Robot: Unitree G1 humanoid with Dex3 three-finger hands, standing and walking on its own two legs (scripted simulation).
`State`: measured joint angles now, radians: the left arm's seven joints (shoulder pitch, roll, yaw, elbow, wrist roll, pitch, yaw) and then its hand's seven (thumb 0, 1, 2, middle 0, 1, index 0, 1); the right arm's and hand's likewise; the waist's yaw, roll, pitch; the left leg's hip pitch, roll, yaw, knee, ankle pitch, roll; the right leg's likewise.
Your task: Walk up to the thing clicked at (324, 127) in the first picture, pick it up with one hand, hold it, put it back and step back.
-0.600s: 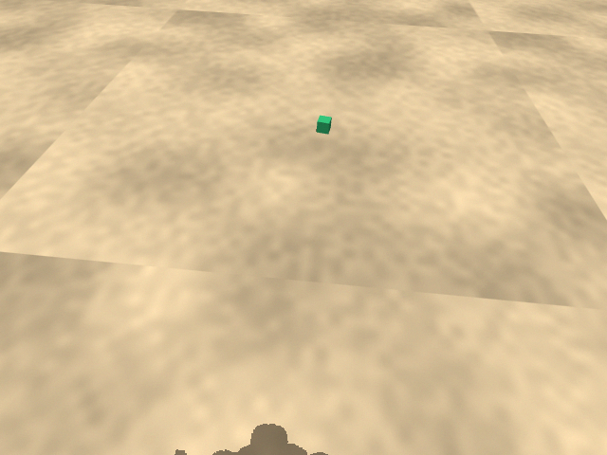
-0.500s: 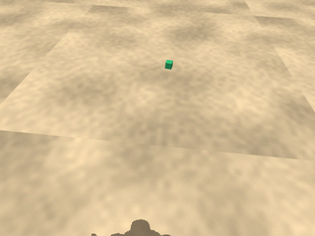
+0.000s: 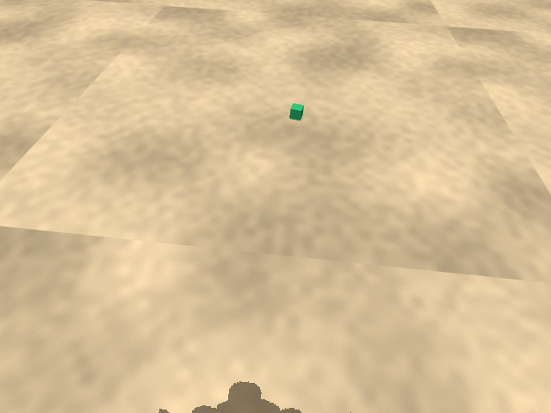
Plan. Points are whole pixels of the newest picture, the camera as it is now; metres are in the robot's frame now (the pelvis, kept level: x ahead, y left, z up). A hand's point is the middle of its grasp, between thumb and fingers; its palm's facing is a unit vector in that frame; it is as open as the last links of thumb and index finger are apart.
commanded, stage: stand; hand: left
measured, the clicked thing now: (296, 111) +1.96 -0.12 -0.75
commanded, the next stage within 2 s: walk up in 0.52 s
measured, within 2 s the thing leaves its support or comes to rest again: neither
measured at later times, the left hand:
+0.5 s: hand out of the picture +0.08 +0.25 -0.16, palm faces -0.04 -0.94 -0.34, open 7.4 cm
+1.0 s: hand (170, 360) +0.23 +0.19 -0.13, palm faces -0.09 -0.90 -0.42, open 7.4 cm
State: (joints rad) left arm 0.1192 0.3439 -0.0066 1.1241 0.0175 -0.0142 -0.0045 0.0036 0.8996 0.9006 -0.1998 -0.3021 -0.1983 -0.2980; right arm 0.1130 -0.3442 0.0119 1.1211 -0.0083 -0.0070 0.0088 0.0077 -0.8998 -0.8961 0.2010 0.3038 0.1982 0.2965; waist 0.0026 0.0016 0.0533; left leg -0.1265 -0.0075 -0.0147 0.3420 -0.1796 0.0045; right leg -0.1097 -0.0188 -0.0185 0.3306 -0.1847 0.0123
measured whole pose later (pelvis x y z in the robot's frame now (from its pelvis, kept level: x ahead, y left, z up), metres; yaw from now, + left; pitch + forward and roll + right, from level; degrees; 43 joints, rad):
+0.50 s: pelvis +0.01 +0.00 +0.00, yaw +0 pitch -2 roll +0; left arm 0.12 0.34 -0.01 1.12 0.02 -0.01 0.00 0.00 0.90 0.90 -0.20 -0.30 -0.20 -0.30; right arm 0.11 -0.35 0.01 1.12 -0.01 -0.01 0.01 0.01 -0.90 -0.90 0.20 0.30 0.20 0.30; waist 0.00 0.01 0.05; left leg -0.12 -0.01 -0.02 0.33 -0.18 0.00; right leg -0.10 -0.02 -0.02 0.32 -0.19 0.01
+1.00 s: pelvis +0.14 -0.10 -0.02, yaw -6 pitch -3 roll -1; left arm 0.27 0.41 0.06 0.95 0.02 -0.08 -0.07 0.00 0.90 0.90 -0.20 -0.30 -0.20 -0.30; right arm 0.21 -0.48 -0.08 1.02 -0.02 -0.02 0.08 0.01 -0.90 -0.90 0.20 0.30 0.19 0.30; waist 0.03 0.09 0.02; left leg -0.39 0.07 0.00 1.08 -0.37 0.03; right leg -0.23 -0.02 -0.09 0.54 -0.27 -0.02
